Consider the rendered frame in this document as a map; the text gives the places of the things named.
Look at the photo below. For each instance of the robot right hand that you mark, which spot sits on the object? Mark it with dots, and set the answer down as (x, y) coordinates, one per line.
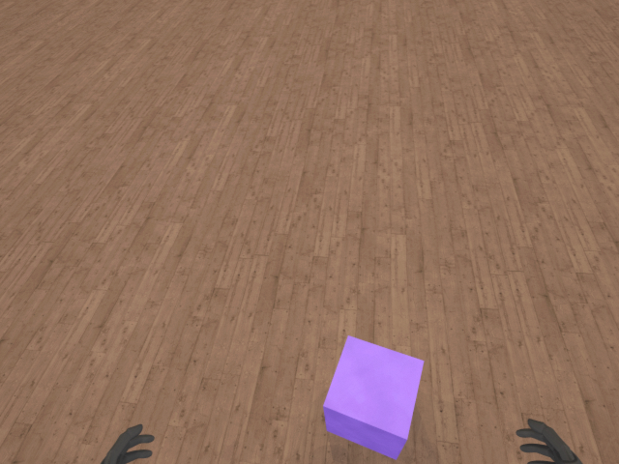
(556, 448)

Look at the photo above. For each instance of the robot left hand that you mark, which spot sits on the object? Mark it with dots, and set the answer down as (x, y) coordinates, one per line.
(118, 453)

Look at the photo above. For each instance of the carton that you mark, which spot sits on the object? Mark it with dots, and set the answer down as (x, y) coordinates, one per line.
(372, 396)

